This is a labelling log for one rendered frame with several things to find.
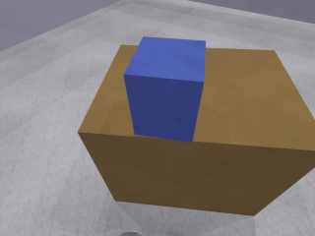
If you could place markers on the pedestal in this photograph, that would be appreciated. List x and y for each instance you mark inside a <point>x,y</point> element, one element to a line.
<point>254,138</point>

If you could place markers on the carton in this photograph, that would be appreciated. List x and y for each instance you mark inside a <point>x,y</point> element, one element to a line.
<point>164,83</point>

